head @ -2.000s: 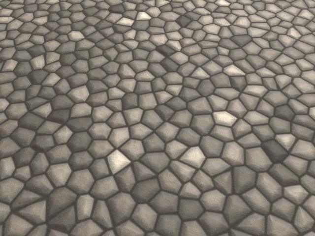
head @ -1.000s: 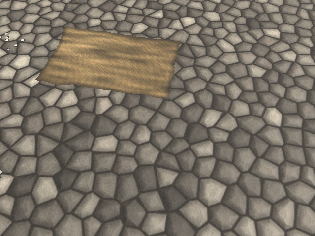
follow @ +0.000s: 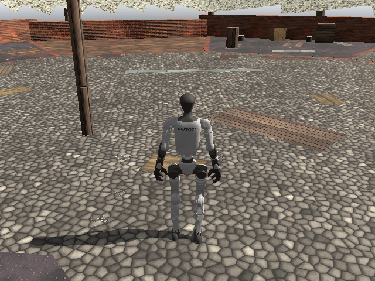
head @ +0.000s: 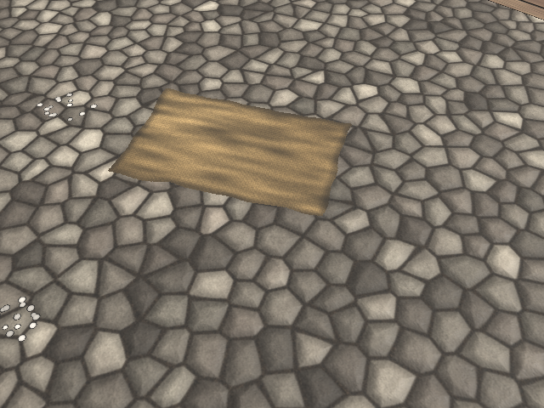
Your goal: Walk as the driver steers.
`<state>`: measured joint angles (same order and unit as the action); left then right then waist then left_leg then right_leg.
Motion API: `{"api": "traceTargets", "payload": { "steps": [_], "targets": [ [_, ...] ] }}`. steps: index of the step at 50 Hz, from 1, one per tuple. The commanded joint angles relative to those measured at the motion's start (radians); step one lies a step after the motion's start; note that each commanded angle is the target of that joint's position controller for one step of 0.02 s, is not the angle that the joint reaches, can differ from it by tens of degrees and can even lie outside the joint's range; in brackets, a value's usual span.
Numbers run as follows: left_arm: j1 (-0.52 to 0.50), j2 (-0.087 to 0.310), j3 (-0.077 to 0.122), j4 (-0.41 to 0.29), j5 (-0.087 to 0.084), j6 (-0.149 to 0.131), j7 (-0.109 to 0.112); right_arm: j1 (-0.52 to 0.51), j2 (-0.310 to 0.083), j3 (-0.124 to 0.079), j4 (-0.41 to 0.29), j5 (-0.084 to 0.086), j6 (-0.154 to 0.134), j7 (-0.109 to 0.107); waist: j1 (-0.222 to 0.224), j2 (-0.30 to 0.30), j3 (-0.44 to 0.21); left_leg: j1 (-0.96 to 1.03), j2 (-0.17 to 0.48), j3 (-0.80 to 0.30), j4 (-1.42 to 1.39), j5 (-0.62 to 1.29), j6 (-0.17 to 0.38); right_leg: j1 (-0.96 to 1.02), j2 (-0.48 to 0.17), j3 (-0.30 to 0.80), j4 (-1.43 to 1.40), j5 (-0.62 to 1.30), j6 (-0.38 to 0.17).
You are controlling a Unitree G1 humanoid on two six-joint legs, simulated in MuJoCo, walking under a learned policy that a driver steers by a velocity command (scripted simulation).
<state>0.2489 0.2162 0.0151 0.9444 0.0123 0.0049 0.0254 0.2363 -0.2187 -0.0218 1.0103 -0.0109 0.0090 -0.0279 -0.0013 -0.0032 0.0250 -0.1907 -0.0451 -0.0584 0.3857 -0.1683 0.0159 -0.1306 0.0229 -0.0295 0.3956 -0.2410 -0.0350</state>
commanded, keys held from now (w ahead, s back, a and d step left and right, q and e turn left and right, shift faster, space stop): shift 0.94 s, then w+shift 0.06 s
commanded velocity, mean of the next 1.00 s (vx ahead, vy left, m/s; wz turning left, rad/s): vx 0.01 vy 0.00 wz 0.00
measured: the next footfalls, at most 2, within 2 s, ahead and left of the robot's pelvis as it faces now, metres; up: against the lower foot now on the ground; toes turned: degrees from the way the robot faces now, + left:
left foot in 1.28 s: +0.18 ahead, +0.14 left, +0.00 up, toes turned +5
right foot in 1.68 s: +0.48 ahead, -0.01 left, +0.00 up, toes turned -17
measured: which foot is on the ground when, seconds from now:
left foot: down 0.00-0.98, up 1.00-1.00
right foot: down 0.00-1.00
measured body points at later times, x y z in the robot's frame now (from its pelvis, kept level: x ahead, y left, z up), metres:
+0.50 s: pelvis +0.01 +0.00 +0.00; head +0.01 +0.00 +0.45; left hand +0.01 +0.22 -0.16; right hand +0.01 -0.23 -0.16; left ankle +0.02 +0.11 -0.74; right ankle -0.02 -0.10 -0.74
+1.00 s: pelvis +0.02 -0.01 +0.00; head +0.02 -0.01 +0.45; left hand -0.01 +0.21 -0.16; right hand +0.00 -0.23 -0.17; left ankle +0.02 +0.11 -0.74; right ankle -0.02 -0.10 -0.74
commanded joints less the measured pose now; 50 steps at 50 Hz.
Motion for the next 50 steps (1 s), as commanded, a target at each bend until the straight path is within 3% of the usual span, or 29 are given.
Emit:
{"api": "traceTargets", "payload": {
  "steps": [1,20,47,48,49,50],
  "targets": [
    [0.023,0.091,0.017,-0.004,0.000,-0.012,0.005,0.021,-0.096,-0.016,0.005,0.001,-0.008,-0.006,-0.001,-0.001,0.010,0.027,0.101,-0.102,-0.058,0.091,0.029,-0.049,-0.116,0.123,-0.099,0.052,-0.025],
    [0.094,0.034,-0.004,0.141,0.001,-0.014,0.018,0.044,-0.038,0.006,0.137,0.003,-0.007,-0.017,0.004,0.001,0.034,0.023,0.104,-0.085,-0.059,0.107,0.026,-0.038,-0.111,0.115,-0.091,0.088,-0.024],
    [0.147,-0.013,-0.013,0.197,0.001,-0.020,0.024,0.099,0.010,0.020,0.181,0.004,-0.006,-0.024,0.003,-0.001,0.052,0.016,0.107,-0.070,-0.043,0.108,0.016,-0.031,-0.109,0.117,-0.092,0.125,-0.028],
    [0.168,-0.005,-0.008,0.201,0.002,-0.018,0.023,0.110,0.016,0.021,0.182,0.002,-0.005,-0.024,0.011,-0.015,0.013,0.015,0.080,-0.050,-0.028,-0.030,0.023,-0.012,-0.098,0.125,-0.117,-0.068,-0.037],
    [0.187,0.048,0.013,0.199,0.000,-0.010,0.020,0.100,-0.005,0.010,0.167,-0.002,0.000,-0.020,0.026,-0.068,0.022,-0.054,0.017,0.006,0.072,-0.274,0.040,-0.006,-0.097,0.171,-0.133,-0.373,-0.073],
    [0.241,0.095,0.032,0.203,0.003,-0.001,0.016,0.045,-0.019,0.003,0.131,-0.019,0.003,-0.008,0.062,-0.129,0.074,-0.204,-0.017,0.044,0.192,-0.409,0.045,0.004,-0.171,0.301,-0.207,-0.643,-0.129]
  ]
}}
